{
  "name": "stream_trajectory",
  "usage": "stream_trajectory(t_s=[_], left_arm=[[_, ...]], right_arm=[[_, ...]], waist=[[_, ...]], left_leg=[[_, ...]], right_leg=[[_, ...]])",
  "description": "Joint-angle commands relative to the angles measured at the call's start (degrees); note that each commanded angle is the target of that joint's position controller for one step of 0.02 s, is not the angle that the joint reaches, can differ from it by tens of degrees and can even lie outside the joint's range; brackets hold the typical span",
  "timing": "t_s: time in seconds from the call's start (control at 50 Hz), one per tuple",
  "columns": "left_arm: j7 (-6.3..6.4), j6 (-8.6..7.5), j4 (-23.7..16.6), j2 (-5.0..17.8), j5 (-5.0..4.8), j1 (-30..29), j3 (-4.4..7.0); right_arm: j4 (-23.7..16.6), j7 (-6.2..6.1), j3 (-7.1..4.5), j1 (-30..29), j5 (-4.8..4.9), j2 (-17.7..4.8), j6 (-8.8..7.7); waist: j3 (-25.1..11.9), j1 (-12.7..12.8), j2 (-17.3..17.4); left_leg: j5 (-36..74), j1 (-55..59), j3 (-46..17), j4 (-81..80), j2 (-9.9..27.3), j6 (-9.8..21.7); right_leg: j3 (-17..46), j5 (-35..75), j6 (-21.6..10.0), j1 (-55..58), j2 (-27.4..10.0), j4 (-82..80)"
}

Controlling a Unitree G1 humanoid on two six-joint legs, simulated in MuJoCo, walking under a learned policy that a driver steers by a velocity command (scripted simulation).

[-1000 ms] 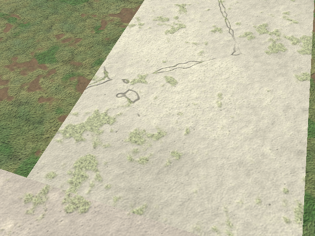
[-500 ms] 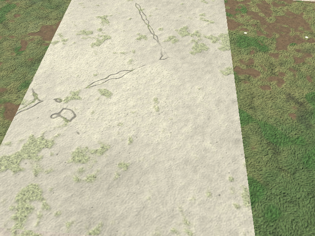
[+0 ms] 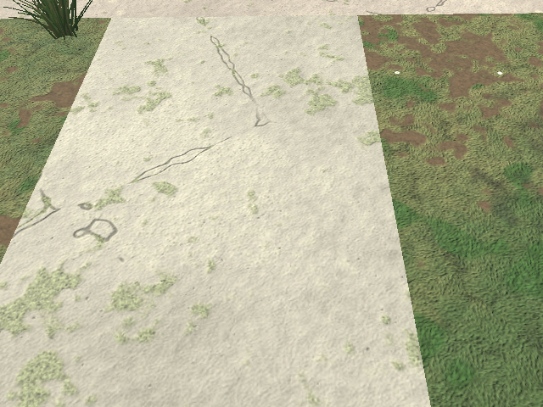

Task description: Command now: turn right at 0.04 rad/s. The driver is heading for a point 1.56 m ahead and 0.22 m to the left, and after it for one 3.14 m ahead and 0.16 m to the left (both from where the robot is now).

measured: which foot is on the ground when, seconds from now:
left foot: down 0.00-1.00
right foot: down 0.00-0.62, up 0.64-1.00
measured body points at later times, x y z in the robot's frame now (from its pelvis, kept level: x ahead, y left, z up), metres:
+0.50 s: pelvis +0.01 +0.00 +0.00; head +0.01 +0.00 +0.45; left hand +0.08 +0.26 -0.14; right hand +0.06 -0.27 -0.14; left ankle +0.00 +0.14 -0.73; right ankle -0.02 -0.13 -0.74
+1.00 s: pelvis +0.18 +0.02 +0.00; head +0.21 +0.04 +0.45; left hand +0.42 +0.24 -0.10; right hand +0.08 -0.22 -0.13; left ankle +0.02 +0.12 -0.74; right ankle +0.36 -0.11 -0.70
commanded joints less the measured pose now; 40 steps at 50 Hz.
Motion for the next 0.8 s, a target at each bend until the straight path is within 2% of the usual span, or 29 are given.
stream_trajectory(t_s=[0.02, 0.16, 0.4, 0.42, 0.44, 0.46, 0.5, 0.52, 0.54, 0.56, 0.58, 0.6, 0.62, 0.64, 0.66, 0.68, 0.7, 0.72, 0.74, 0.76, 0.8], left_arm=[[0.31, -1.12, -2.7, 7.2, -0.06, -0.8, 1.57], [0.26, -1.52, 0.0, 6.4, -0.29, -0.2, 1.28], [0.33, -1.57, 6.7, 5.9, -0.67, 0.8, 1.14], [0.44, -1.45, 7.6, 5.7, -0.73, 1.8, 1.12], [0.61, -1.18, 8.2, 6.7, -1.09, 2.2, 1.46], [0.69, -1.0, 8.3, 8.1, -1.39, 2.6, 1.92], [0.6, -1.55, 8.5, 10.7, -1.74, 4.8, 2.58], [0.54, -2.16, 8.8, 11.6, -2.0, 5.3, 2.9], [0.53, -2.74, 8.6, 11.3, -2.15, 4.4, 2.84], [0.47, -3.11, 8.3, 10.5, -2.34, 2.8, 2.66], [0.38, -3.12, 7.7, 9.9, -2.74, 0.2, 2.46], [0.28, -2.96, 6.9, 9.1, -2.86, -2.7, 2.2], [0.22, -3.18, 6.1, 6.7, -2.27, -4.2, 1.55], [0.32, -3.85, 4.2, 3.1, -1.81, -5.7, 0.59], [0.55, -4.91, 2.8, 5.8, -2.66, -5.7, 1.44], [0.15, -5.7, 3.7, 7.5, -3.47, -3.5, 1.88], [-0.42, -6.24, 5.0, 7.3, -3.64, -2.0, 1.83], [-0.62, -6.61, 5.4, 7.1, -3.26, -2.3, 2.0], [-0.87, -6.75, 5.2, 7.6, -2.65, -4.0, 2.38], [-1.35, -6.74, 5.1, 7.0, -2.25, -4.8, 2.45], [-2.09, -6.44, 4.7, 4.6, -1.86, -6.1, 2.02]], right_arm=[[-2.5, -0.6, -1.49, -0.6, 0.12, -5.8, -0.54], [0.5, -1.32, -1.66, 0.8, 0.33, -6.2, -0.36], [5.7, -2.23, -1.6, 3.1, 0.52, -6.1, 0.02], [6.5, -2.27, -1.45, 4.1, 0.55, -5.5, 0.11], [7.0, -2.35, -1.46, 4.2, 0.88, -5.3, 0.18], [6.9, -2.38, -1.45, 3.5, 1.2, -5.1, 0.04], [5.3, -2.08, -1.13, 0.9, 1.68, -3.9, -1.37], [4.6, -1.68, -0.94, 0.0, 2.14, -3.3, -2.46], [4.5, -1.14, -1.04, 0.4, 2.56, -3.5, -3.52], [4.8, -0.49, -1.06, 1.6, 2.81, -3.5, -4.46], [6.1, 0.13, -1.1, 4.8, 2.88, -3.3, -5.24], [8.8, 0.48, -1.53, 10.5, 2.65, -3.5, -5.69], [11.4, 0.7, -2.23, 16.2, 1.9, -5.0, -5.8], [12.5, 0.9, -3.68, 22.6, 1.61, -10.9, -6.05], [12.3, 1.71, -3.58, 23.3, 0.89, -12.7, -6.56], [10.9, 1.6, -2.43, 17.8, 0.91, -9.1, -6.92], [9.8, 1.49, -1.86, 14.9, 1.06, -6.9, -7.04], [9.3, 1.54, -1.83, 13.6, 1.1, -7.0, -6.91], [9.3, 1.57, -1.34, 13.7, 1.08, -5.9, -6.65], [9.8, 1.5, -0.77, 15.2, 0.84, -4.1, -6.2], [10.8, 1.03, -0.49, 18.4, 0.82, -3.7, -5.44]], waist=[[-0.6, 0.0, -3.6], [-1.2, 0.1, -1.8], [-0.7, 0.2, -1.4], [-1.9, 0.2, -2.0], [-1.0, 0.6, -3.1], [1.0, 1.3, -4.9], [5.7, 3.0, -10.9], [7.8, 3.2, -12.8], [8.9, 2.5, -13.0], [9.0, 1.3, -12.7], [7.9, -0.9, -11.6], [5.9, -3.8, -9.3], [3.2, -5.5, -3.8], [0.5, -6.9, 12.3], [1.3, -5.9, 16.1], [5.0, -2.8, 9.0], [6.2, -1.7, 6.3], [5.8, -1.3, 4.6], [5.5, -1.6, 4.2], [4.2, -1.9, 4.9], [2.6, -2.4, 5.4]], left_leg=[[7.4, 1.3, -0.1, -2.6, 0.8, 0.2], [9.0, 2.0, -0.2, -2.9, 1.0, -0.5], [9.7, 2.5, 0.1, -3.4, 0.9, -0.3], [4.8, 2.9, 1.3, -3.0, -0.1, -0.3], [-3.2, 1.1, 3.2, -0.9, -1.9, 0.2], [-10.5, -2.1, 4.7, 2.1, -3.3, 0.8], [-13.4, -10.2, 5.7, 10.4, -3.8, 1.9], [-12.1, -11.6, 3.9, 14.1, -2.3, 3.1], [-12.1, -12.8, 2.3, 15.0, -0.7, 4.5], [-13.0, -12.0, 1.8, 12.4, 0.2, 5.9], [-10.8, -6.2, 2.5, 5.5, 0.1, 7.1], [-4.4, 4.6, 3.8, -1.4, -1.5, 7.4], [-1.7, 13.4, -1.3, -4.2, 0.6, 7.1], [-12.3, 19.5, -22.4, -15.0, 12.3, 12.0], [-15.8, 19.7, -40.5, -21.1, 20.7, 18.0], [-15.7, 17.5, -37.1, -20.5, 20.9, 18.1], [-13.1, 17.1, -29.8, -20.3, 17.8, 16.1], [-8.7, 17.9, -24.5, -20.6, 15.7, 14.2], [-1.0, 18.6, -19.8, -20.8, 14.1, 12.8], [6.7, 18.8, -15.2, -20.6, 12.1, 11.8], [18.6, 19.5, -9.9, -20.1, 10.5, 12.0]], right_leg=[[4.5, 9.3, -1.8, -3.1, -3.9, -7.1], [3.7, 11.5, -2.0, -2.0, -3.1, -6.7], [1.9, 13.1, -1.6, -1.4, -1.9, -6.8], [1.7, 7.2, -1.8, -1.0, -1.5, -7.5], [2.2, -3.6, -2.9, -1.5, -1.3, -8.4], [4.7, -16.2, -4.7, -3.1, -2.5, -10.4], [16.3, -31.3, -9.8, -4.6, -10.2, -17.4], [22.3, -32.5, -12.4, -6.5, -14.1, -19.9], [24.5, -30.1, -13.5, -6.8, -15.9, -20.5], [23.5, -26.5, -13.3, -6.3, -16.0, -19.7], [19.8, -22.6, -11.7, -7.8, -14.3, -17.7], [14.2, -17.3, -9.4, -12.1, -10.6, -14.1], [7.5, -9.4, -6.6, -16.4, -5.9, -4.1], [-2.7, -6.7, -1.9, -24.2, 1.7, 15.3], [0.0, -14.9, -1.5, -31.4, 3.1, 27.4], [2.8, -11.5, -2.5, -34.7, -1.0, 33.8], [2.2, -5.6, -3.6, -35.5, -3.2, 34.9], [0.8, -0.9, -4.1, -36.4, -4.9, 33.6], [-0.1, 2.8, -4.1, -36.4, -6.2, 31.5], [-1.4, 5.2, -3.8, -34.7, -6.6, 29.8], [-4.1, 7.9, -2.2, -34.0, -6.1, 26.7]])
